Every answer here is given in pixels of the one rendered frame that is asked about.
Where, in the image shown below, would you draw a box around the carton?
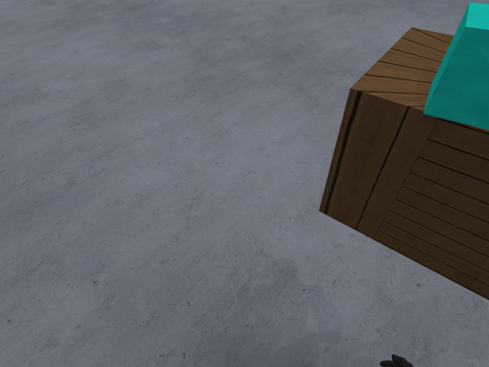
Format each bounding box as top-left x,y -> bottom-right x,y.
423,2 -> 489,130

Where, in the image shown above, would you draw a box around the pedestal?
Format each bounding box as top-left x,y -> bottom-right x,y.
319,28 -> 489,300

